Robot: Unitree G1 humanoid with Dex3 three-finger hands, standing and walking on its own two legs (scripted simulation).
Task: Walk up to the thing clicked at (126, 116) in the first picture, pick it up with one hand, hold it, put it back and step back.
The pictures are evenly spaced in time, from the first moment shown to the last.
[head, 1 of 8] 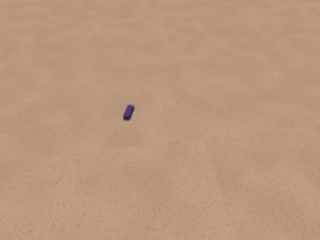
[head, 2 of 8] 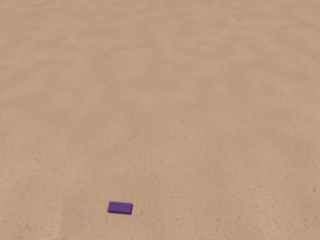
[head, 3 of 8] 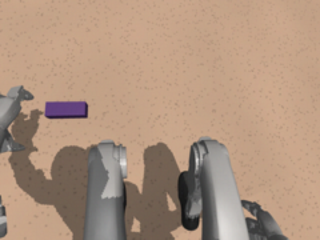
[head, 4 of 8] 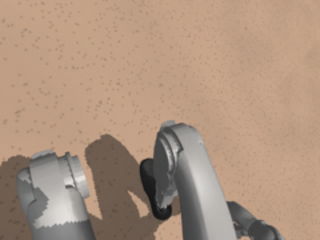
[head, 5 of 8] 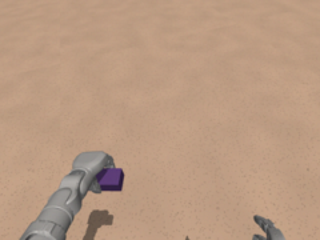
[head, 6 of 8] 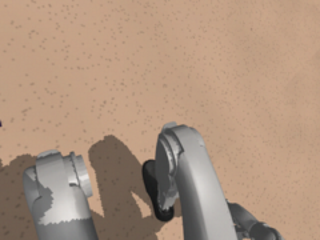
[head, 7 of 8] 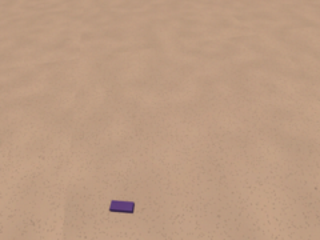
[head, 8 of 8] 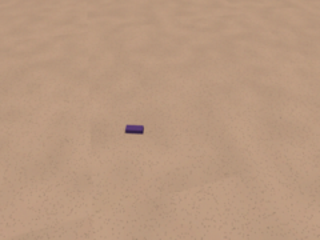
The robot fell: no
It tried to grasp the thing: yes
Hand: left
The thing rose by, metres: 0.67
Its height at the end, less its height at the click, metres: +0.00
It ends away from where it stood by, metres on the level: 0.01
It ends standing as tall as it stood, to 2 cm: yes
